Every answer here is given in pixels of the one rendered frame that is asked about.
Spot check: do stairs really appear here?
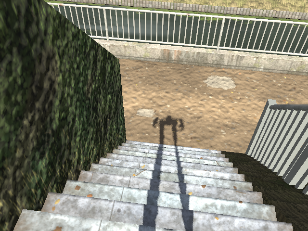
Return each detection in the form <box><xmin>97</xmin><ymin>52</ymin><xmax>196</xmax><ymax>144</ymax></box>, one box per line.
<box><xmin>13</xmin><ymin>140</ymin><xmax>294</xmax><ymax>231</ymax></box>

